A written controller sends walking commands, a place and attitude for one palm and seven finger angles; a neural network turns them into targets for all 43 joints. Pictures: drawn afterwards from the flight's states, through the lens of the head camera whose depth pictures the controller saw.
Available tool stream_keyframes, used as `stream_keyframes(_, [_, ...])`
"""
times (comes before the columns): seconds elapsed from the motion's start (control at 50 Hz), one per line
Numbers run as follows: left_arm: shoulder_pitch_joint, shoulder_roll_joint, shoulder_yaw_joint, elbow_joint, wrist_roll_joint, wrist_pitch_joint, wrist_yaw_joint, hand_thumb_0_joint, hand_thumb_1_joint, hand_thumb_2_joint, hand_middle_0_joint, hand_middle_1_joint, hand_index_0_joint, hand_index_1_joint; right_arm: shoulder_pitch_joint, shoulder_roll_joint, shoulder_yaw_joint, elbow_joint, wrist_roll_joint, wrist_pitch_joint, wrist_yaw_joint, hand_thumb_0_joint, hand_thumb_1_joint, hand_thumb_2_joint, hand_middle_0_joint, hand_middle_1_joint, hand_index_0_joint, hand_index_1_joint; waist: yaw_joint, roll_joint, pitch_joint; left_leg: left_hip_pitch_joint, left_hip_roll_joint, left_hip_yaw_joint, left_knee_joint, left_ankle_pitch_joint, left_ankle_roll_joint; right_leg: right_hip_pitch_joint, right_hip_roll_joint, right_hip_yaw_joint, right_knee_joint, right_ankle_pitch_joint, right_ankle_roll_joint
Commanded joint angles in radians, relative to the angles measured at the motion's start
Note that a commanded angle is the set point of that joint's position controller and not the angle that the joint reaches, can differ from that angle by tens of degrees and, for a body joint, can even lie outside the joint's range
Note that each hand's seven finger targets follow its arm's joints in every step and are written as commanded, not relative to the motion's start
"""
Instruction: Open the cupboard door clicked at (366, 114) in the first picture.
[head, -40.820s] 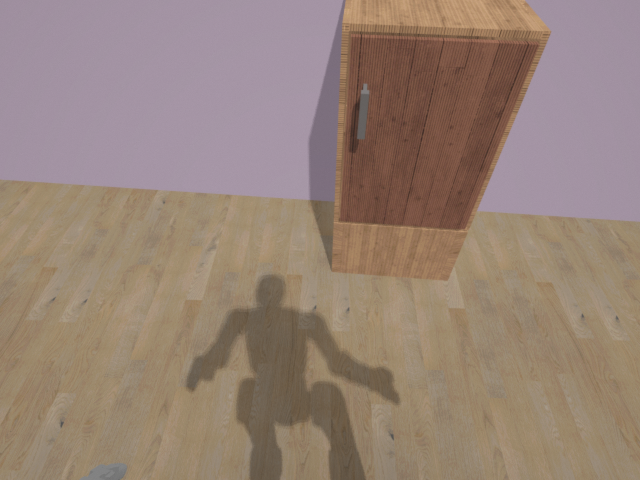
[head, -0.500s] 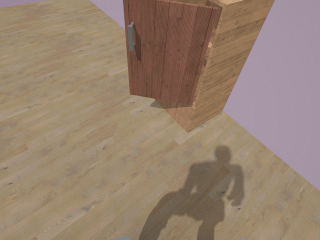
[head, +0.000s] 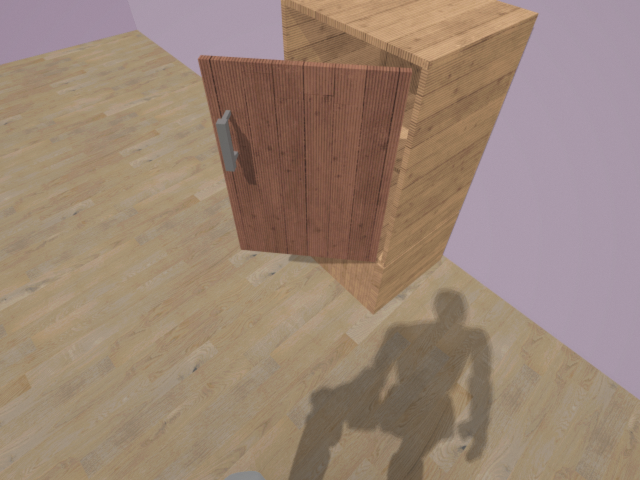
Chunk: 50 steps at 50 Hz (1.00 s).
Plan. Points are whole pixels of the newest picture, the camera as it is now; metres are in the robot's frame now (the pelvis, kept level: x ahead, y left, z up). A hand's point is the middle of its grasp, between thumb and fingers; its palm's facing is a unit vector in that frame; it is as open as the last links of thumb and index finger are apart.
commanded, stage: take the last steps up to it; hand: left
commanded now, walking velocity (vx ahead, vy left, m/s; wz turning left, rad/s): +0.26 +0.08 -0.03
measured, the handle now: (229, 141) +0.79 +0.24 -0.04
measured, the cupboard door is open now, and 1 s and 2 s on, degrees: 43 43 43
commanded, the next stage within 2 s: come to a stop and stand still in 0.22 s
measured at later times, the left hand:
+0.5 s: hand (179, 415) +0.25 +0.24 -0.18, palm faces +0.00 -0.98 -0.19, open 7.3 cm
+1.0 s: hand (180, 417) +0.24 +0.24 -0.18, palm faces -0.03 -0.97 -0.25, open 7.4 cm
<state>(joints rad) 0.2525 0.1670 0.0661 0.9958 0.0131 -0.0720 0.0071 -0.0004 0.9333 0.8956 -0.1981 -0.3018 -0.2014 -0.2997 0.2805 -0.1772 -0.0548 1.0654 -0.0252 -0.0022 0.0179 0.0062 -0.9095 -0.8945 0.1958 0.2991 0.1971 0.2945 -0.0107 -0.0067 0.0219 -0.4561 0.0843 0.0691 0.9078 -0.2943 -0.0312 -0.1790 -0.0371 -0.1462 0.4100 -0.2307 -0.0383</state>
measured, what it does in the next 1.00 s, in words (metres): walks ahead: left foot, then right foot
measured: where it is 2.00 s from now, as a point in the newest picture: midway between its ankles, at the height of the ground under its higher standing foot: outside the picture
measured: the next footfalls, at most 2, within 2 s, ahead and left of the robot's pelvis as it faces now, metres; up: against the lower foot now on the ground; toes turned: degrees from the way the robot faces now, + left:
left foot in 0.18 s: +0.21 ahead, +0.16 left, +0.00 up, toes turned +3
right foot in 0.48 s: +0.24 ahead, -0.07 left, +0.00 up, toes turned -6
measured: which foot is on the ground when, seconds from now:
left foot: up 0.00-0.16, down 0.18-1.00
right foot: down 0.00-0.18, up 0.20-0.46, down 0.48-1.00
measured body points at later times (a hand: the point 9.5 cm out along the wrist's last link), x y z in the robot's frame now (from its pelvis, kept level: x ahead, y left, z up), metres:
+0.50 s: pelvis +0.17 +0.06 -0.01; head +0.18 +0.07 +0.44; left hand +0.25 +0.29 -0.17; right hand +0.18 -0.17 -0.16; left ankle +0.17 +0.16 -0.74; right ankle +0.20 -0.06 -0.75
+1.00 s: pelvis +0.18 +0.05 -0.02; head +0.20 +0.05 +0.43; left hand +0.24 +0.29 -0.16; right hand +0.22 -0.19 -0.17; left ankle +0.17 +0.16 -0.74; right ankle +0.20 -0.06 -0.74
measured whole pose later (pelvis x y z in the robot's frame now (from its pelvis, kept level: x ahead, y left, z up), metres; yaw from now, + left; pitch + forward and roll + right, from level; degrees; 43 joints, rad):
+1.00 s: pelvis +0.18 +0.05 -0.02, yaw -2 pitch -1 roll +1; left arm 0.23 0.19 0.02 0.98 0.02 0.03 0.04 0.01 0.90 0.90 -0.20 -0.30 -0.20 -0.30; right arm 0.24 -0.19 -0.05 0.94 -0.01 0.01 -0.02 0.00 -0.90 -0.89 0.20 0.30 0.20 0.29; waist -0.03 -0.01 0.05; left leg -0.24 0.03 0.14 0.59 -0.34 0.01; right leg -0.32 -0.05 -0.06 0.64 -0.30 -0.01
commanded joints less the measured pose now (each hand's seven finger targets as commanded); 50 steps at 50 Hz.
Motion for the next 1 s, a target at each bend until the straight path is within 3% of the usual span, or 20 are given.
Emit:
stream_keyframes(0.0, [0.102,0.159,0.023,0.015,0.007,-0.012,-0.009,0.000,0.900,0.900,-0.200,-0.300,-0.200,-0.300,-0.064,-0.011,-0.001,-0.091,0.000,-0.028,0.017,0.000,-0.900,-0.900,0.200,0.300,0.200,0.300,0.047,-0.095,0.012,-0.040,-0.004,0.032,-0.204,0.066,-0.011,0.064,-0.257,0.180,-0.224,0.111,-0.116])
stream_keyframes(0.06, [0.105,0.173,0.023,0.036,0.009,-0.004,-0.010,0.000,0.900,0.900,-0.200,-0.300,-0.200,-0.300,-0.099,-0.022,-0.002,-0.114,0.001,-0.040,0.019,0.000,-0.900,-0.900,0.200,0.300,0.200,0.300,0.048,-0.138,0.020,0.030,-0.027,0.046,-0.324,0.080,0.000,0.067,-0.249,0.168,-0.172,0.111,-0.094])
stream_keyframes(0.1, [0.087,0.166,0.023,0.039,0.004,0.006,-0.009,0.000,0.900,0.900,-0.200,-0.300,-0.200,-0.300,-0.039,-0.045,-0.003,-0.092,0.000,-0.051,0.012,0.000,-0.900,-0.900,0.200,0.300,0.200,0.300,0.011,-0.114,0.026,0.200,-0.057,0.079,-0.427,0.136,0.010,-0.024,-0.209,0.123,-0.092,0.092,-0.058])
stream_keyframes(0.12, [0.080,0.147,0.019,0.034,0.005,0.011,-0.010,0.000,0.900,0.900,-0.200,-0.300,-0.200,-0.300,0.046,-0.086,-0.012,-0.066,-0.002,-0.057,0.003,0.000,-0.900,-0.900,0.200,0.300,0.200,0.300,-0.032,-0.026,-0.006,0.352,-0.040,0.047,-0.462,0.115,0.025,-0.110,-0.173,0.096,0.037,0.066,-0.037])
stream_keyframes(0.16, [0.074,0.069,-0.004,-0.021,-0.001,0.018,-0.014,0.000,0.900,0.900,-0.200,-0.300,-0.200,-0.300,0.258,-0.251,-0.046,-0.031,-0.014,-0.054,-0.028,0.000,-0.900,-0.900,0.200,0.300,0.200,0.300,-0.099,0.312,-0.109,0.566,0.308,-0.414,-0.622,0.065,0.201,-0.399,0.019,-0.007,0.580,-0.367,0.033])
stream_keyframes(0.18, [0.041,0.069,-0.005,-0.041,0.007,0.016,-0.008,0.000,0.900,0.900,-0.200,-0.300,-0.200,-0.300,0.238,-0.244,-0.039,-0.036,-0.013,-0.045,-0.033,0.000,-0.900,-0.900,0.200,0.300,0.200,0.300,-0.098,0.221,-0.078,0.468,0.346,-0.447,-0.659,-0.059,0.244,-0.431,-0.004,0.075,0.732,-0.387,0.009])
stream_keyframes(0.26, [0.032,0.054,-0.008,-0.011,0.011,0.034,-0.020,0.000,0.900,0.900,-0.200,-0.300,-0.200,-0.300,0.051,-0.114,0.001,-0.072,-0.007,-0.063,-0.045,0.000,-0.900,-0.900,0.200,0.300,0.200,0.300,-0.004,0.126,-0.006,0.256,0.253,-0.240,-0.689,0.102,0.197,-0.391,-0.093,0.124,0.718,-0.189,0.028])
stream_keyframes(0.36, [0.057,0.006,-0.033,0.016,0.003,0.057,-0.004,0.000,0.900,0.900,-0.200,-0.300,-0.200,-0.300,-0.006,-0.094,0.018,-0.055,-0.005,-0.058,-0.057,0.000,-0.900,-0.900,0.200,0.300,0.200,0.300,0.031,0.047,-0.025,0.166,0.194,-0.084,-0.599,0.490,0.181,-0.100,-0.044,0.082,0.305,-0.101,0.053])
stream_keyframes(0.4, [0.097,0.040,-0.027,0.030,0.001,0.065,0.003,0.000,0.900,0.900,-0.200,-0.300,-0.200,-0.300,-0.036,-0.107,0.017,-0.047,0.005,-0.043,-0.061,0.000,-0.900,-0.900,0.200,0.300,0.200,0.300,0.059,0.050,-0.063,0.165,0.154,-0.058,-0.528,0.439,0.132,0.017,-0.030,0.083,0.131,0.061,0.060])
stream_keyframes(0.46, [0.027,0.146,-0.020,0.003,0.006,0.070,0.012,0.000,0.900,0.900,-0.200,-0.300,-0.200,-0.300,-0.002,-0.069,0.015,-0.038,0.017,-0.017,-0.047,0.000,-0.900,-0.900,0.200,0.300,0.200,0.300,0.022,0.004,0.006,0.141,0.026,-0.032,-0.500,0.137,0.037,-0.023,-0.137,0.217,0.032,0.329,-0.001])
stream_keyframes(0.48, [0.012,0.158,-0.019,-0.006,0.007,0.075,0.012,0.000,0.900,0.900,-0.200,-0.300,-0.200,-0.300,0.015,-0.063,0.013,-0.034,0.015,-0.011,-0.046,0.000,-0.900,-0.900,0.200,0.300,0.200,0.300,0.013,0.038,0.012,0.166,0.013,-0.031,-0.500,0.175,0.034,-0.051,-0.151,0.215,0.071,0.377,-0.012])
stream_keyframes(0.52, [-0.004,0.158,-0.014,-0.010,0.001,0.074,0.019,0.000,0.900,0.900,-0.200,-0.300,-0.200,-0.300,0.034,-0.095,-0.001,-0.027,0.014,0.005,-0.053,0.000,-0.900,-0.900,0.200,0.300,0.200,0.300,0.009,-0.087,-0.061,0.220,0.021,-0.016,-0.427,0.284,0.034,-0.026,-0.143,0.210,0.106,0.472,-0.023])
stream_keyframes(0.58, [-0.011,0.165,-0.005,-0.034,0.001,0.082,0.024,0.000,0.900,0.900,-0.200,-0.300,-0.200,-0.300,0.056,-0.105,-0.012,-0.033,0.013,0.017,-0.056,0.000,-0.900,-0.900,0.200,0.300,0.200,0.300,0.008,-0.068,-0.095,0.249,0.024,-0.006,-0.376,0.397,0.032,-0.016,-0.155,0.196,0.141,0.586,-0.035])
stream_keyframes(0.74, [-0.056,0.119,-0.003,-0.078,0.003,0.103,0.025,0.000,0.900,0.900,-0.200,-0.300,-0.200,-0.300,0.014,-0.130,-0.022,-0.077,0.001,0.027,-0.055,0.000,-0.900,-0.900,0.200,0.300,0.200,0.300,0.017,0.087,-0.054,0.186,0.120,-0.095,-0.489,0.352,0.092,-0.052,-0.040,0.117,0.200,0.188,0.015])
stream_keyframes(0.8, [-0.037,0.108,-0.005,-0.073,0.006,0.105,0.023,0.000,0.900,0.900,-0.200,-0.300,-0.200,-0.300,-0.020,-0.130,-0.019,-0.088,0.000,0.024,-0.052,0.000,-0.900,-0.900,0.200,0.300,0.200,0.300,0.029,0.081,-0.025,0.142,0.110,-0.090,-0.510,0.211,0.095,-0.040,-0.033,0.136,0.164,0.088,0.015])
stream_keyframes(0.82, [-0.033,0.113,-0.006,-0.070,0.007,0.102,0.022,0.000,0.900,0.900,-0.200,-0.300,-0.200,-0.300,-0.026,-0.124,-0.018,-0.090,0.002,0.024,-0.049,0.000,-0.900,-0.900,0.200,0.300,0.200,0.300,0.030,0.060,-0.023,0.142,0.090,-0.074,-0.504,0.150,0.083,-0.041,-0.043,0.154,0.131,0.100,0.011])
stream_keyframes(0.84, [0.052,0.134,-0.023,-0.042,-0.005,0.094,0.064,0.000,0.900,0.900,-0.200,-0.300,-0.200,-0.300,-0.098,-0.156,-0.021,-0.154,0.028,-0.001,-0.046,0.000,-0.900,-0.900,0.200,0.300,0.200,0.300,0.046,0.110,-0.056,0.219,0.108,0.007,-0.336,0.296,0.036,-0.087,-0.117,0.192,0.130,0.329,0.003])
stream_keyframes(0.86, [0.047,0.171,-0.014,-0.050,0.004,0.074,0.060,0.000,0.900,0.900,-0.200,-0.300,-0.200,-0.300,-0.083,-0.125,-0.008,-0.181,0.022,-0.003,-0.042,0.000,-0.900,-0.900,0.200,0.300,0.200,0.300,0.023,0.055,-0.087,0.196,0.047,0.013,-0.288,0.295,0.023,-0.033,-0.161,0.229,0.135,0.536,-0.022])
stream_keyframes(0.9, [-0.013,0.185,-0.008,-0.097,0.009,0.064,0.051,0.000,0.900,0.900,-0.200,-0.300,-0.200,-0.300,0.054,-0.074,-0.003,-0.168,0.016,0.000,-0.042,0.000,-0.900,-0.900,0.200,0.300,0.200,0.300,-0.024,-0.105,-0.202,0.221,-0.014,0.003,-0.348,0.091,0.027,0.038,-0.202,0.273,0.143,0.526,-0.070])
stream_keyframes(0.98, [-0.032,0.147,-0.020,-0.118,0.010,0.080,0.037,0.000,0.900,0.900,-0.200,-0.300,-0.200,-0.300,0.017,-0.104,-0.003,-0.187,0.006,0.000,-0.040,0.000,-0.900,-0.900,0.200,0.300,0.200,0.300,-0.015,0.051,-0.017,0.233,0.060,-0.072,-0.448,0.214,0.070,-0.137,-0.067,0.173,0.133,0.113,-0.009])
